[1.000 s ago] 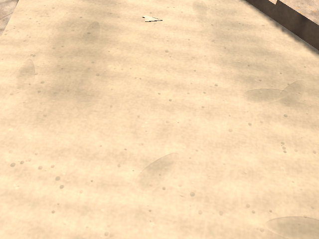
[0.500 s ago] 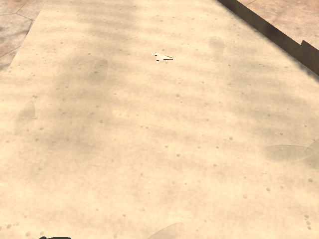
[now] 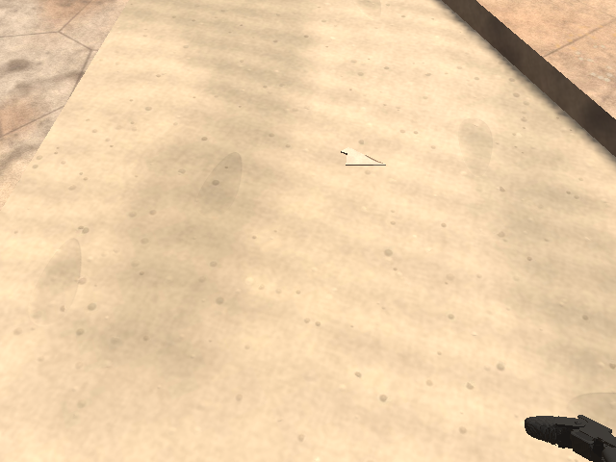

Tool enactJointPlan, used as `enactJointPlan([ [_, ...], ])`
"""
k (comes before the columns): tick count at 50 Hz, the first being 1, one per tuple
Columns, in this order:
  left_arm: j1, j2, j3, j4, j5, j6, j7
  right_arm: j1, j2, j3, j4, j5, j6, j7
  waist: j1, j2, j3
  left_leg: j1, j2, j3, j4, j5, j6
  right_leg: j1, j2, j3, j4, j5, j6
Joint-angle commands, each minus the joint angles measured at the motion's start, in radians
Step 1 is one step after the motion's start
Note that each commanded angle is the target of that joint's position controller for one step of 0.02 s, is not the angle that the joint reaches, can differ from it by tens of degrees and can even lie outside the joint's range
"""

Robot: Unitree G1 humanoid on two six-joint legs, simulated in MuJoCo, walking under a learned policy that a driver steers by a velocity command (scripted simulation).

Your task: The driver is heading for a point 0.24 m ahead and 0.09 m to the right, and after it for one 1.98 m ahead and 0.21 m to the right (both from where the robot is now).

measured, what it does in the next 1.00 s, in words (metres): walks ahead: right foot, then left foot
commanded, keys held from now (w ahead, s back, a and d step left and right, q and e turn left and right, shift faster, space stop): w+e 0.04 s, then e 0.28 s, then no key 0.68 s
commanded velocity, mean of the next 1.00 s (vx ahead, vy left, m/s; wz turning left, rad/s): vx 0.14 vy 0.00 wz -0.24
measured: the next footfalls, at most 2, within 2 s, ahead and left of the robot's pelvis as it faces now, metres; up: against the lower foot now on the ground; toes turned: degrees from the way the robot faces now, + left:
right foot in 0.44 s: +0.28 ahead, -0.14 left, +0.00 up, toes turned -14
left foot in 0.78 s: +0.28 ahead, +0.11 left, +0.00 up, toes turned -14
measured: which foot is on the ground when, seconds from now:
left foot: down 0.00-0.44, up 0.46-0.76, down 0.78-1.00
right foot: up 0.00-0.42, down 0.44-1.00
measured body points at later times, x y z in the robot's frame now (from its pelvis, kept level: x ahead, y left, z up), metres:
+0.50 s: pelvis +0.18 -0.02 +0.00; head +0.22 -0.05 +0.45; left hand +0.41 +0.19 -0.08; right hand +0.23 -0.32 -0.12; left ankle +0.10 +0.11 -0.67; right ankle +0.24 -0.13 -0.72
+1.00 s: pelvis +0.22 +0.00 +0.01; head +0.23 +0.00 +0.46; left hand +0.40 +0.21 -0.12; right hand +0.23 -0.27 -0.12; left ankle +0.24 +0.12 -0.72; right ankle +0.24 -0.13 -0.72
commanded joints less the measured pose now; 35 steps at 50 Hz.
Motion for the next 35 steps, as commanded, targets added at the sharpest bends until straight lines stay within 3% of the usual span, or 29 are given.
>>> enactJointPlan([
  [1, -0.029, 0.138, 0.024, -0.103, -0.031, -0.04, -0.004, 0.347, -0.17, -0.061, 0.029, 0.001, 0.004, -0.017, -0.188, 0.17, -0.24, 0.737, 0.374, -0.566, -0.24, -0.219, 0.202, -0.644, -0.035, 0.092, 0.526, -0.017, -0.017],
  [2, -0.082, 0.13, 0.023, -0.117, -0.026, -0.039, -0.001, 0.277, -0.148, -0.052, 0.026, -0.001, 0.003, -0.017, -0.158, 0.113, -0.159, 0.603, 0.336, -0.451, -0.269, -0.154, 0.179, -0.621, -0.081, 0.064, 0.495, 0.069, -0.014],
  [3, -0.107, 0.12, 0.028, -0.119, -0.011, -0.031, 0.003, 0.215, -0.118, -0.043, 0.026, -0.006, -0.002, -0.014, -0.127, 0.094, -0.085, 0.482, 0.302, -0.357, -0.301, 0.002, 0.169, -0.581, -0.099, 0.06, 0.447, 0.12, -0.003],
  [5, -0.046, 0.086, 0.033, -0.1, -0.008, 0.0, 0.009, 0.148, -0.094, -0.04, 0.032, -0.019, -0.018, -0.01, -0.063, 0.117, -0.06, 0.347, 0.264, -0.2, -0.328, 0.32, 0.159, -0.451, -0.116, 0.059, 0.404, 0.152, 0.021],
  [7, -0.034, 0.058, 0.035, -0.107, -0.004, 0.027, 0.015, 0.112, -0.111, -0.047, 0.044, -0.018, -0.026, -0.015, -0.032, 0.107, -0.045, 0.293, 0.259, -0.089, -0.332, 0.53, 0.167, -0.438, -0.106, 0.039, 0.369, 0.18, 0.045],
  [9, -0.072, 0.039, 0.032, -0.137, 0.005, 0.039, 0.015, 0.102, -0.135, -0.055, 0.059, -0.017, -0.02, -0.03, -0.03, 0.104, -0.036, 0.287, 0.253, -0.012, -0.343, 0.575, 0.167, -0.457, -0.108, 0.023, 0.267, 0.267, 0.059],
  [13, -0.178, 0.018, 0.024, -0.187, 0.009, 0.039, -0.014, 0.108, -0.161, -0.062, 0.077, -0.009, 0.013, -0.058, -0.071, 0.093, -0.051, 0.32, 0.227, 0.104, -0.331, 0.526, 0.15, -0.395, -0.097, -0.037, 0.025, 0.469, 0.05],
  [17, -0.249, 0.042, 0.037, -0.244, 0.014, 0.046, -0.04, 0.134, -0.191, -0.073, 0.102, 0.014, 0.045, -0.062, -0.094, 0.086, -0.055, 0.419, 0.274, 0.102, -0.253, 0.495, 0.141, -0.389, -0.082, -0.056, -0.09, 0.407, 0.017],
  [20, -0.209, 0.061, 0.051, -0.257, 0.02, 0.046, -0.044, 0.114, -0.201, -0.078, 0.112, 0.037, 0.064, -0.063, -0.053, 0.085, -0.067, 0.439, 0.273, 0.096, -0.096, 0.55, 0.106, -0.305, -0.032, -0.088, -0.209, 0.336, -0.034],
  [21, -0.138, 0.094, 0.067, -0.238, 0.023, 0.039, -0.037, 0.131, -0.183, -0.073, 0.121, 0.036, 0.067, -0.063, -0.021, 0.045, -0.109, 0.416, 0.22, 0.122, 0.039, 0.529, 0.068, -0.175, 0.007, -0.101, -0.309, 0.463, -0.061],
  [22, -0.075, 0.19, 0.093, -0.236, 0.028, 0.037, -0.017, 0.183, -0.154, -0.06, 0.119, 0.007, 0.061, -0.06, -0.012, -0.091, -0.19, 0.286, 0.14, 0.158, 0.25, 0.299, -0.005, 0.03, -0.111, 0.057, -0.314, 0.944, -0.117],
  [23, -0.09, 0.252, 0.092, -0.261, 0.048, 0.039, 0.003, 0.237, -0.075, -0.028, 0.093, -0.034, 0.052, -0.045, -0.068, -0.302, -0.278, -0.049, -0.012, 0.123, 0.595, -0.56, -0.085, 0.295, -0.381, 0.395, -0.255, 1.367, -0.334],
  [24, -0.092, 0.149, 0.058, -0.269, 0.044, 0.034, -0.002, 0.225, -0.118, -0.032, 0.119, -0.01, 0.055, -0.031, -0.026, -0.17, -0.434, -0.037, 0.006, -0.09, 0.677, -0.601, -0.088, 0.269, -0.416, 0.45, -0.305, 1.176, -0.393],
  [25, -0.145, 0.11, 0.046, -0.273, 0.036, 0.03, -0.01, 0.15, -0.154, -0.044, 0.109, 0.026, 0.068, -0.029, -0.021, -0.109, -0.329, -0.081, 0.039, -0.092, 0.687, -0.555, -0.084, 0.196, -0.362, 0.344, -0.33, 1.045, -0.351],
  [26, -0.191, 0.091, 0.041, -0.261, 0.025, 0.029, -0.011, 0.119, -0.14, -0.041, 0.109, 0.024, 0.08, -0.037, -0.039, -0.06, -0.249, -0.111, 0.06, -0.089, 0.63, -0.507, -0.081, 0.122, -0.309, 0.285, -0.35, 0.891, -0.293],
  [27, -0.229, 0.078, 0.034, -0.26, 0.019, 0.033, -0.009, 0.101, -0.142, -0.045, 0.117, 0.011, 0.094, -0.049, -0.052, -0.038, -0.195, -0.091, 0.075, -0.091, 0.568, -0.459, -0.088, 0.036, -0.282, 0.252, -0.383, 0.773, -0.259],
  [28, -0.265, 0.09, 0.036, -0.256, 0.023, 0.037, -0.006, 0.115, -0.14, -0.046, 0.123, 0.008, 0.108, -0.057, -0.082, -0.063, -0.165, -0.014, 0.072, -0.079, 0.508, -0.409, -0.096, -0.069, -0.249, 0.208, -0.414, 0.71, -0.241],
  [30, -0.295, 0.092, 0.039, -0.252, 0.039, 0.041, 0.001, 0.159, -0.114, -0.041, 0.149, 0.007, 0.12, -0.065, -0.102, -0.101, -0.159, 0.081, 0.052, -0.057, 0.401, -0.361, -0.109, -0.143, -0.219, 0.165, -0.442, 0.652, -0.234],
  [32, -0.301, 0.084, 0.038, -0.238, 0.04, 0.04, 0.007, 0.16, -0.096, -0.034, 0.163, 0.006, 0.121, -0.07, -0.091, -0.111, -0.171, 0.141, 0.049, -0.053, 0.292, -0.314, -0.109, -0.155, -0.208, 0.146, -0.45, 0.577, -0.229],
  [35, -0.297, 0.077, 0.033, -0.21, 0.039, 0.045, 0.015, 0.141, -0.1, -0.033, 0.173, 0.006, 0.12, -0.066, -0.076, -0.121, -0.162, 0.203, 0.044, -0.045, 0.162, -0.229, -0.096, -0.166, -0.208, 0.161, -0.466, 0.373, -0.21],
])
